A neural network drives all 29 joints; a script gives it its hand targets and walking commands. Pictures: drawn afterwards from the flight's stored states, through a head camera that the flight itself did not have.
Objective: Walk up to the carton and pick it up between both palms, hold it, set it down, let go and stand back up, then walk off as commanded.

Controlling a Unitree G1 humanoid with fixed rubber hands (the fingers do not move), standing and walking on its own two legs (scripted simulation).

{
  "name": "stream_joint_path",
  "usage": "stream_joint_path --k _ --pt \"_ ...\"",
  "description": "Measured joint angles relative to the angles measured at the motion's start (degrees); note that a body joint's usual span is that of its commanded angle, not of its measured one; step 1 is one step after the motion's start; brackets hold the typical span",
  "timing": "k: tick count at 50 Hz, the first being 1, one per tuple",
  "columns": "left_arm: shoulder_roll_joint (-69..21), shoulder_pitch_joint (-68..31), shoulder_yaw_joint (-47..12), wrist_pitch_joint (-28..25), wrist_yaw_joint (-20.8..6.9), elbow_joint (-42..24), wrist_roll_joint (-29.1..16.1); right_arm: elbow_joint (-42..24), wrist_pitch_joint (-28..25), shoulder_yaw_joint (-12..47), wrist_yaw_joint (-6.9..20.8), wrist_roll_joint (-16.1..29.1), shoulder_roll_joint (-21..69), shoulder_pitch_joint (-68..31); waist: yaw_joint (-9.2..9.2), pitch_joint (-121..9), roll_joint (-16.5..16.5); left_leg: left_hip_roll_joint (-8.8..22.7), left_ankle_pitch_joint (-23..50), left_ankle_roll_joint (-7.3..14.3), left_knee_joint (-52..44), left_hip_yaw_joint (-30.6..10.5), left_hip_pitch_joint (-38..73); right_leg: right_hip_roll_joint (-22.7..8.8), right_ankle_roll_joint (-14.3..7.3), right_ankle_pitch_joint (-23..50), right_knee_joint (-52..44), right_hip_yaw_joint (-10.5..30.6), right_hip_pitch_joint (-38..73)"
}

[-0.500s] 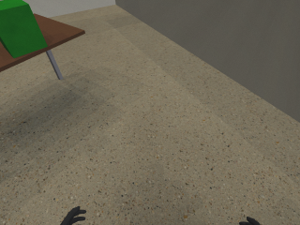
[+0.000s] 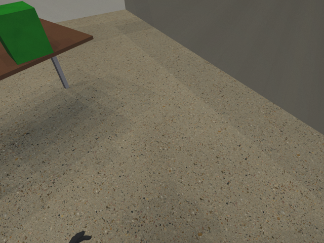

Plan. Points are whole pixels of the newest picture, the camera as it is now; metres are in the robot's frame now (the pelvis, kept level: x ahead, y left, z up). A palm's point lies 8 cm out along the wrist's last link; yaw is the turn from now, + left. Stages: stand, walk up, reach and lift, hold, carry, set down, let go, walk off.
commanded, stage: walk up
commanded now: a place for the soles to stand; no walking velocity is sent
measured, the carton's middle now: (20, 32) +1.21 +0.83 +0.05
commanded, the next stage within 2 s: none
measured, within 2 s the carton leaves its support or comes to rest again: neither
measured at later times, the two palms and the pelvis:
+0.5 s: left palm out of the picture +0.10 +0.38 -0.11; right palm (256, 215) +0.22 -0.22 -0.07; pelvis +0.06 +0.06 +0.00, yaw +15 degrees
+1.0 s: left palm out of the picture +0.14 +0.35 -0.07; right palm (229, 166) +0.39 -0.20 -0.11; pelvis +0.18 +0.02 +0.00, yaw +25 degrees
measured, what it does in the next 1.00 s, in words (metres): walks ahead, turning left: left foot, then right foot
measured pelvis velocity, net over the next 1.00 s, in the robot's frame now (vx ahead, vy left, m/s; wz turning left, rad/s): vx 0.18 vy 0.02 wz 0.44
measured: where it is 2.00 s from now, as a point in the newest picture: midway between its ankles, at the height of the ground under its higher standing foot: (158, 225)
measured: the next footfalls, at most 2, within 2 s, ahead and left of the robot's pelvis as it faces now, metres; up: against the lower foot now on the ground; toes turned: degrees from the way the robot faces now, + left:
left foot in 0.30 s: +0.08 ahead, +0.17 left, +0.00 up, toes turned +12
right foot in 0.74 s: +0.26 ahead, -0.07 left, +0.00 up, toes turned +15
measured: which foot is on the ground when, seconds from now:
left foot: down 0.00-0.06, up 0.08-0.28, down 0.30-0.76, up 0.78-1.00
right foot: down 0.00-0.30, up 0.32-0.72, down 0.74-1.00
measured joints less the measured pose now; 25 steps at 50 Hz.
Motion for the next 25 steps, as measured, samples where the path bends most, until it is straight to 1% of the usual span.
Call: stream_joint_path --k 2,4,7,9,12,14,15,16,17,19,20,22,25 --pt "0.0 0.0 0.0 0.0 0.0 0.2 0.0 0.2 0.1 0.0 0.2 0.0 0.0 0.0 0.0 0.0 0.0 0.0 0.0 0.0 0.0 0.0 0.0 0.0 -0.1 0.0 0.0 0.0 0.0" --pt "0.7 0.0 0.0 -1.0 -0.2 0.1 0.7 0.0 1.3 -0.4 1.5 0.0 -0.2 0.0 0.03 -0.1 -0.1 0.0 -1.0 0.0 0.8 -0.4 -0.7 -0.1 -0.7 -0.4 -0.3 -0.6 0.0" --pt "2.2 0.0 0.0 -2.8 -0.2 0.1 1.5 -1.1 2.7 -1.1 3.1 0.0 -1.5 0.0 -0.03 -0.3 0.0 0.1 -1.8 0.0 8.5 -0.4 -6.2 -1.2 -0.8 0.1 -2.1 -3.1 0.2" --pt "3.0 0.0 0.3 -3.0 -0.2 0.2 1.9 -2.0 2.6 -1.9 4.1 0.0 -3.0 0.0 -0.05 -0.4 0.6 0.9 -1.9 0.0 10.5 -0.5 -9.1 -2.0 -0.8 0.4 -3.5 -5.1 0.6" --pt "4.9 0.0 0.9 -3.0 -0.2 0.2 2.7 -3.3 2.4 -3.4 5.3 0.0 -4.8 0.0 -0.08 -0.4 0.9 3.2 -1.9 0.0 10.2 -0.5 -10.9 -3.0 -0.8 0.0 -4.4 -7.7 1.4" --pt "6.3 0.0 1.2 -3.0 -0.3 0.2 2.9 -3.6 1.7 -4.3 5.4 0.0 -5.5 0.0 -0.14 -0.6 0.3 4.1 -1.9 0.0 6.5 -0.5 -9.7 -4.1 -0.5 -1.6 -2.8 -8.9 1.5" --pt "7.0 0.0 1.3 -2.9 -0.3 0.2 2.9 -3.6 1.2 -4.8 5.4 0.0 -5.8 0.1 -0.22 -0.3 -0.2 3.8 -0.5 0.0 3.8 -0.5 -8.1 -5.1 -0.5 -3.5 0.0 -9.0 1.4" --pt "7.6 0.0 1.4 -2.5 -0.4 0.3 2.7 -3.5 0.8 -5.1 5.4 0.0 -5.9 0.1 -0.31 0.5 -1.4 2.5 0.7 0.2 4.5 -0.1 -7.2 -6.0 -0.5 -5.3 4.9 -7.7 0.9" --pt "7.9 -0.1 1.5 -1.8 -0.4 0.3 2.3 -3.4 0.5 -5.0 5.4 0.0 -5.8 0.3 -0.36 1.0 -2.3 1.4 0.2 0.6 5.6 0.0 -6.5 -6.0 -0.5 -6.7 11.1 -5.9 -0.2" --pt "7.9 0.0 1.5 -1.2 -0.6 0.2 1.7 -3.2 0.4 -4.5 5.4 0.0 -5.8 1.2 -0.33 1.2 -3.2 0.0 -1.2 1.4 5.5 -0.5 -4.8 -4.7 -0.5 -7.6 20.4 -3.6 -2.5" --pt "8.0 0.0 1.5 -1.4 -0.7 0.2 1.5 -3.1 0.4 -4.1 5.4 0.0 -5.8 1.5 -0.3 1.4 -3.2 -0.2 -1.5 1.7 5.0 -1.0 -3.7 -4.2 -0.5 -7.6 22.7 -3.4 -3.2" --pt "8.0 0.0 1.5 -1.8 -1.0 0.1 1.2 -3.0 0.3 -3.1 5.3 0.0 -5.8 1.6 -0.27 2.0 -3.4 -0.6 -1.6 1.9 3.5 -1.6 -1.6 -4.1 -0.5 -6.9 23.0 -3.2 -4.0" --pt "8.1 0.0 1.5 -2.1 -1.3 0.1 0.9 -3.0 -0.7 -1.9 5.1 0.0 -5.8 1.6 -0.26 2.8 -3.4 -0.9 -1.7 1.9 1.9 -2.6 0.5 -4.1 -0.5 -5.2 19.7 -2.3 -4.8"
